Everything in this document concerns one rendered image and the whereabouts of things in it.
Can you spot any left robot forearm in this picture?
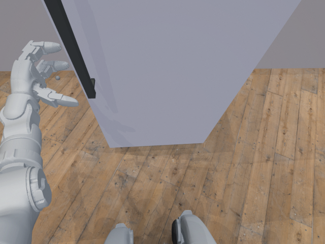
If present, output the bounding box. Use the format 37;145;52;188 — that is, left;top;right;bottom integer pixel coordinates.
0;93;43;174

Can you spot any robot left upper arm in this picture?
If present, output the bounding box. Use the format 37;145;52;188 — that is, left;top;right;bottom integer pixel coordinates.
0;166;52;244

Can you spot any right robot thigh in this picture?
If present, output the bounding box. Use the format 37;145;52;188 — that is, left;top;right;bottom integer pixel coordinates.
176;215;217;244

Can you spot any fridge door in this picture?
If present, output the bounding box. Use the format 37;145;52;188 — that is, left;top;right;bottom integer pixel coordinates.
41;0;301;148

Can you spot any right robot shin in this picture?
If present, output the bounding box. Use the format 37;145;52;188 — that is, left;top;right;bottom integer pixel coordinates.
177;210;192;244

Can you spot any handle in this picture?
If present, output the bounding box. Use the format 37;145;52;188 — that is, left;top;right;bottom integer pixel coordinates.
44;0;96;99

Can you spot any left robot hand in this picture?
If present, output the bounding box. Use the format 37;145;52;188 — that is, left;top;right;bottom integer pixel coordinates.
10;40;79;108

